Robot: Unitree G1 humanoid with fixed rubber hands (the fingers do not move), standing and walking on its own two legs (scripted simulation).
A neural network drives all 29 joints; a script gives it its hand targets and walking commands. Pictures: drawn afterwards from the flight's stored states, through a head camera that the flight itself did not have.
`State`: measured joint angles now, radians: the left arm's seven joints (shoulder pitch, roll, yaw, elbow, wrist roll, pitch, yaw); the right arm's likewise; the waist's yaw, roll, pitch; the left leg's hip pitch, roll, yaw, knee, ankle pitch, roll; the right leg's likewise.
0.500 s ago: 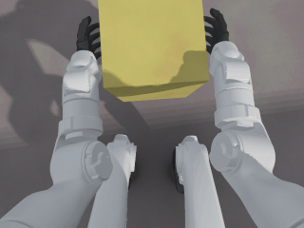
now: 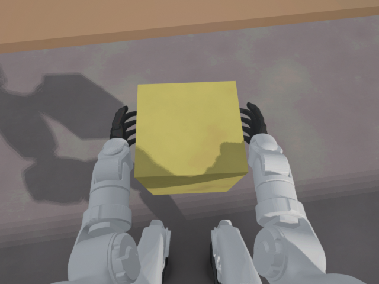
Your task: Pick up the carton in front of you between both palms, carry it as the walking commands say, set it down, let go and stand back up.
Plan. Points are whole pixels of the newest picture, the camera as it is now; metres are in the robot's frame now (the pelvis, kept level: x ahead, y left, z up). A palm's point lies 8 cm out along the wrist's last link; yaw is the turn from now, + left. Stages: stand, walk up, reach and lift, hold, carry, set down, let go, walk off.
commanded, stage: reach and lift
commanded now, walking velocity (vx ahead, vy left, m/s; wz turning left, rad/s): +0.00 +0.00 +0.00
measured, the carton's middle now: (188, 146) +0.42 +0.01 -0.10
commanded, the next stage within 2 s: hold in 1.66 s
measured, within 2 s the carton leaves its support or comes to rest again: neither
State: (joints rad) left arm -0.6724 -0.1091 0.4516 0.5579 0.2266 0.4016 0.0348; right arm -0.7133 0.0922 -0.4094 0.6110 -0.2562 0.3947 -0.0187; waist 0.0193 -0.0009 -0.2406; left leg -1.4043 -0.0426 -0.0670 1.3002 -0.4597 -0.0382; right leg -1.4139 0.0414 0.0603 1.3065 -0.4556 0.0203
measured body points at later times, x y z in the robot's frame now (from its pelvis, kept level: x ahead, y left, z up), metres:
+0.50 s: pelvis +0.04 +0.01 +0.12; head +0.07 +0.01 +0.57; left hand +0.37 +0.16 +0.11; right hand +0.37 -0.15 +0.11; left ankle +0.06 +0.13 -0.60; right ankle +0.07 -0.12 -0.60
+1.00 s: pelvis +0.03 +0.01 +0.14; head +0.02 +0.00 +0.59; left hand +0.35 +0.15 +0.16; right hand +0.35 -0.15 +0.16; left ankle +0.07 +0.13 -0.60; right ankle +0.07 -0.12 -0.60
